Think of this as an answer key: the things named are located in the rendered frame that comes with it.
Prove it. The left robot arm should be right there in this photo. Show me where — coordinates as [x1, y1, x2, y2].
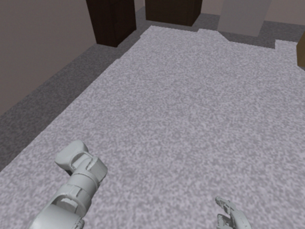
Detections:
[27, 151, 108, 229]

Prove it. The bookshelf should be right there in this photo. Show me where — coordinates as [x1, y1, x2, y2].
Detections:
[86, 0, 137, 48]

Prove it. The right robot hand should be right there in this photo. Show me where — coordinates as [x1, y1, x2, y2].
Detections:
[215, 197, 253, 229]

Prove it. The left robot hand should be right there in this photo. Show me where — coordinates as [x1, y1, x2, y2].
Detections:
[54, 140, 89, 170]

